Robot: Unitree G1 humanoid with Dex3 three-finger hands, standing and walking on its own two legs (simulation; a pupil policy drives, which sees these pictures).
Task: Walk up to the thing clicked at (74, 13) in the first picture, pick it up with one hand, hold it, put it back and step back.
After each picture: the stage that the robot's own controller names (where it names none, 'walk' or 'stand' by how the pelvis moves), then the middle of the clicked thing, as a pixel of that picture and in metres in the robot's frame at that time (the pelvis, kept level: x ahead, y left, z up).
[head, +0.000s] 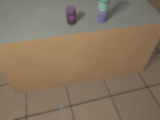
stand; (71, 15) +0.96 +0.09 -0.11
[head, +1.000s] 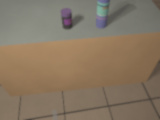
walk; (66, 19) +0.87 +0.15 -0.09
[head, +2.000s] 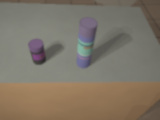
stand; (37, 52) +0.55 +0.23 -0.08
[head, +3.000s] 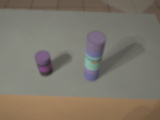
stand; (44, 63) +0.50 +0.20 -0.09
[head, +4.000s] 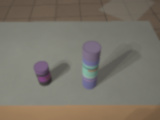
stand; (43, 73) +0.48 +0.21 -0.11
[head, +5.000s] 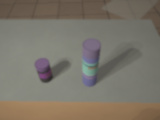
stand; (44, 70) +0.50 +0.21 -0.11
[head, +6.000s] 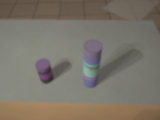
stand; (44, 71) +0.49 +0.21 -0.11
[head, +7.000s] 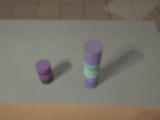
stand; (45, 72) +0.49 +0.20 -0.11
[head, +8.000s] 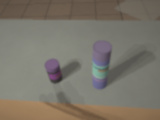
rise first; (54, 71) +0.49 +0.19 -0.11
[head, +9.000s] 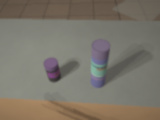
go down; (52, 70) +0.50 +0.19 -0.11
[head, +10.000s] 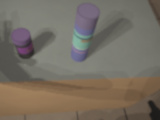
go down; (23, 44) +0.52 +0.18 -0.05
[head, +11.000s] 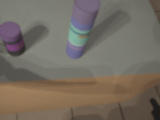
go down; (13, 40) +0.51 +0.19 -0.03
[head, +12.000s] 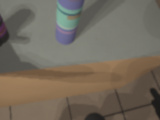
close in; out of the picture +0.53 +0.20 +0.01
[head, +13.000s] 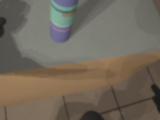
lift; out of the picture +0.55 +0.19 +0.02
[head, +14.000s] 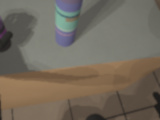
lift; out of the picture +0.51 +0.19 +0.01
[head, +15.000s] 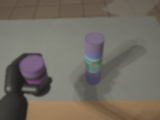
lift; (36, 76) +0.32 +0.16 +0.12
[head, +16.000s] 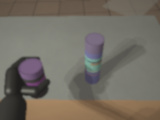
hold; (35, 79) +0.33 +0.17 +0.08
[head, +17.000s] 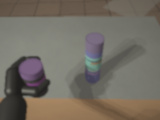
hold; (35, 79) +0.33 +0.17 +0.09
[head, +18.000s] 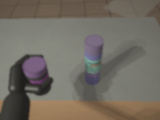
crouch; (38, 76) +0.33 +0.16 +0.09
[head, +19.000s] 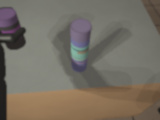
crouch; (10, 30) +0.49 +0.20 +0.12
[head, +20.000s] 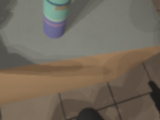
lower; out of the picture +0.56 +0.21 +0.03
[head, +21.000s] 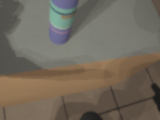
lower; out of the picture +0.54 +0.21 +0.02
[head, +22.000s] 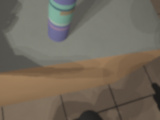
lower; out of the picture +0.55 +0.21 +0.02
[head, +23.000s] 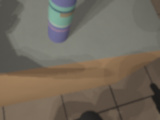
lower; out of the picture +0.55 +0.21 +0.02
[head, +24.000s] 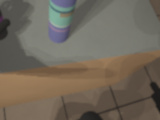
loosen; out of the picture +0.55 +0.17 +0.02
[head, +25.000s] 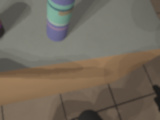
withdraw; out of the picture +0.54 +0.18 +0.01
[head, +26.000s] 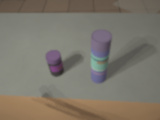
sink last; (55, 63) +0.50 +0.17 -0.06
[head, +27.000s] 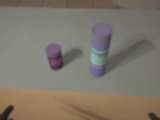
stand; (55, 57) +0.52 +0.16 -0.05
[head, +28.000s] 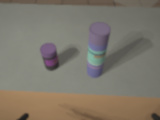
stand; (50, 57) +0.51 +0.17 -0.05
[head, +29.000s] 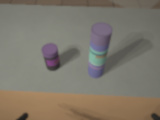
stand; (51, 57) +0.51 +0.16 -0.05
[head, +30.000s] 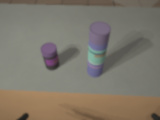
stand; (50, 57) +0.51 +0.17 -0.05
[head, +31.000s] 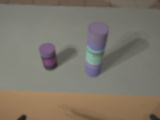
stand; (49, 57) +0.51 +0.17 -0.05
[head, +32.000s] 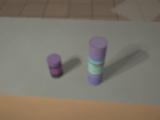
stand; (55, 66) +0.52 +0.17 -0.10
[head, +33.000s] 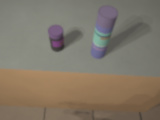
walk; (56, 38) +0.58 +0.12 -0.08
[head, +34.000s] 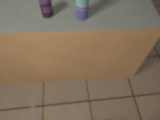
walk; (46, 6) +0.82 +0.23 -0.08
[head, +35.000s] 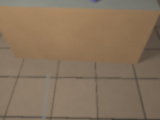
stand; out of the picture +1.16 +0.16 -0.08
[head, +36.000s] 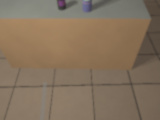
stand; (61, 1) +1.15 +0.18 -0.11
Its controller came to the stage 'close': yes
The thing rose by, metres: 0.19
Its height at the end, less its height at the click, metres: +0.00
